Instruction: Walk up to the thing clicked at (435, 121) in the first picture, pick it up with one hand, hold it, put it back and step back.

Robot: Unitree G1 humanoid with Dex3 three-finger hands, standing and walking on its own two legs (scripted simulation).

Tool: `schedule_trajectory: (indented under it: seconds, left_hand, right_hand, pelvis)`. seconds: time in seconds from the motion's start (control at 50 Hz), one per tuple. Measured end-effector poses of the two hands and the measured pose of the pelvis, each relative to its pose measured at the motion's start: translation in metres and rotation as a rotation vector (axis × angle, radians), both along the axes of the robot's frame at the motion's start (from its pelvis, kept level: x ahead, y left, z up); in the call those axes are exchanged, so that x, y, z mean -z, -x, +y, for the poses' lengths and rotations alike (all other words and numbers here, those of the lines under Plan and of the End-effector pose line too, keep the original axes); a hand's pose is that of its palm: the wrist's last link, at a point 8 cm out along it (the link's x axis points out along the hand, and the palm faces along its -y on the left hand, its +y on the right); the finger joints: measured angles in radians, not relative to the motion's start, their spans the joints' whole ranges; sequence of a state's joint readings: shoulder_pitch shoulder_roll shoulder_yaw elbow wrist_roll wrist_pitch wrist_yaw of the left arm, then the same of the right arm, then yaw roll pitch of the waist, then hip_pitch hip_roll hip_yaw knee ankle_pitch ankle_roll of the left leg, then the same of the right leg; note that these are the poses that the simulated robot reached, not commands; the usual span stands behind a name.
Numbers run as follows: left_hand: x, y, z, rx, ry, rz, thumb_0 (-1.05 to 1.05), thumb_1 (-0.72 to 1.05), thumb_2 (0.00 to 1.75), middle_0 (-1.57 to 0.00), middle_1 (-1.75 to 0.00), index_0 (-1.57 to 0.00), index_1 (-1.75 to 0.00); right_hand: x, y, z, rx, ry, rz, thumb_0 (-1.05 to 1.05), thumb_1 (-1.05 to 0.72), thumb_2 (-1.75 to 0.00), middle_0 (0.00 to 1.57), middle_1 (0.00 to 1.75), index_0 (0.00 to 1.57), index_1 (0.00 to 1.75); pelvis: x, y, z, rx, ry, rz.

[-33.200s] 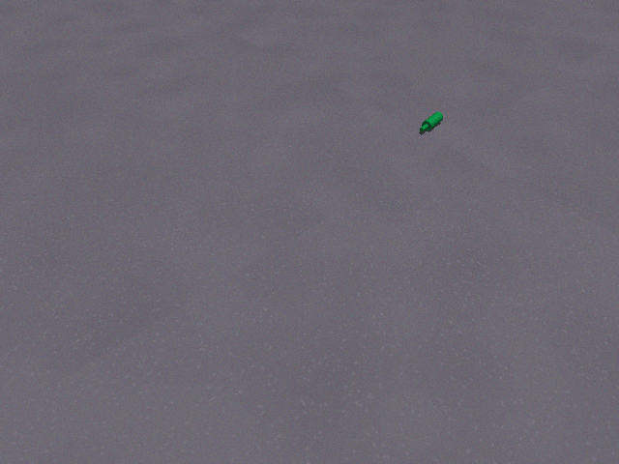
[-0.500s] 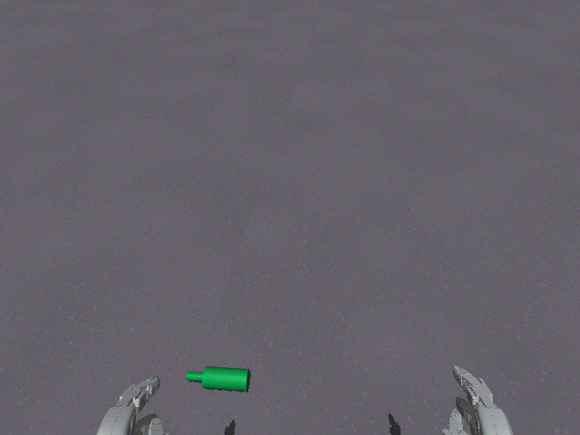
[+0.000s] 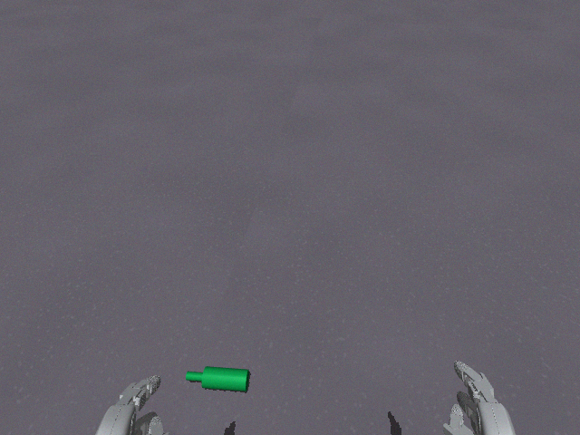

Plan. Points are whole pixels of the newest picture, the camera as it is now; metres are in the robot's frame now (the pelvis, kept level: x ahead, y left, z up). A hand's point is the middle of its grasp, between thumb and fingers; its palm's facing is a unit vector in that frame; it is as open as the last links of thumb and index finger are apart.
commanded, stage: home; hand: left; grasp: from above
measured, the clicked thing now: (217, 378) +0.46 +0.24 -0.69
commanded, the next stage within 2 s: stand in 0.86 s
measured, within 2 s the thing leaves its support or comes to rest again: neither
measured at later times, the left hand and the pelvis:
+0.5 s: hand out of the picture +0.16 +0.18 -0.05, palm faces +0.04 -0.98 -0.21, open 7.4 cm; pelvis +0.00 +0.00 +0.00, yaw +0 degrees
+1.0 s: hand out of the picture +0.17 +0.19 -0.06, palm faces +0.02 -0.97 -0.26, open 7.4 cm; pelvis +0.00 +0.00 +0.00, yaw +0 degrees
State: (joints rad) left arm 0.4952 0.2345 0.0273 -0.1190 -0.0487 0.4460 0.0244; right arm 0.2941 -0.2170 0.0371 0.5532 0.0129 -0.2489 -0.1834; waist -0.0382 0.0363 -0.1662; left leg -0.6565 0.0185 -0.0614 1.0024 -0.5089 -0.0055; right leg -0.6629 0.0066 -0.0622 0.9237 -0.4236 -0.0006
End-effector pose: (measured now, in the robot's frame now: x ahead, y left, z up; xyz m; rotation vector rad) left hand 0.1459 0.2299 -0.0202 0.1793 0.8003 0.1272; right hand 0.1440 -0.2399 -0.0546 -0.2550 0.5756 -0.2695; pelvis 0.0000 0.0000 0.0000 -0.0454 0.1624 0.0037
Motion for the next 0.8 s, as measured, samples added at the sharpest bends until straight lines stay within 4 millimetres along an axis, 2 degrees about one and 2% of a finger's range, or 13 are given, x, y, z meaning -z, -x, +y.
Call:
schedule_trajectory:
  seconds: [0.32,0.8]
  left_hand:
    - [-0.0002,0.002,0.0003,0.004,-0.002,0.001,0.01,0.91,0.9,-0.2,-0.3,-0.2,-0.3]
    - [-0.0011,-0.0058,0.0022,0.006,-0.004,-0.008,0.01,0.91,0.9,-0.2,-0.3,-0.2,-0.3]
  right_hand:
    - [0.0018,0.0061,-0.0001,0.004,-0.002,0.008,0.02,-0.9,-0.9,0.21,0.3,0.2,0.3]
    - [-0.0003,-0.0038,-0.0001,0.007,0.003,-0.001,0.02,-0.9,-0.9,0.21,0.3,0.2,0.3]
  pelvis:
    - [0.0008,0.0031,0.0003,0.002,0.0,0.0]
    - [0.0016,-0.004,0.002,0.002,0.003,0.007]
